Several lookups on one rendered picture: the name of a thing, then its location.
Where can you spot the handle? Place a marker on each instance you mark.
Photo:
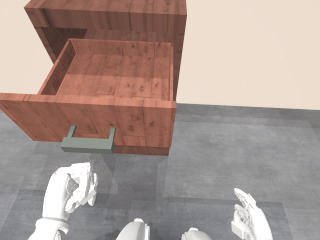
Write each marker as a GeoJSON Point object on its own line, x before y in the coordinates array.
{"type": "Point", "coordinates": [88, 145]}

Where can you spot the left robot hand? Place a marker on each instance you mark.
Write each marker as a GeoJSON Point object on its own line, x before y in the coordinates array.
{"type": "Point", "coordinates": [78, 180]}

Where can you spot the left robot shin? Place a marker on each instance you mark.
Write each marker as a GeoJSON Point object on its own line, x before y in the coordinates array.
{"type": "Point", "coordinates": [138, 220]}

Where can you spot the robot left forearm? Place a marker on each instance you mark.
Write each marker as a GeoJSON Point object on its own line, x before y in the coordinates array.
{"type": "Point", "coordinates": [50, 228]}

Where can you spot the right robot hand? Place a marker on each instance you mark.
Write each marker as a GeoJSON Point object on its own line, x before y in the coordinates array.
{"type": "Point", "coordinates": [255, 225]}

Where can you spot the left robot thigh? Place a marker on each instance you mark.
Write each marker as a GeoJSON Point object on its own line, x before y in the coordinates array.
{"type": "Point", "coordinates": [135, 230]}

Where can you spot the drawer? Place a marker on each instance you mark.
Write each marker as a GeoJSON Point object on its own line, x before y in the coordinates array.
{"type": "Point", "coordinates": [97, 84]}

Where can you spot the cabinet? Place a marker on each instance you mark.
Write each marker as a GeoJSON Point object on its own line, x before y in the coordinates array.
{"type": "Point", "coordinates": [161, 21]}

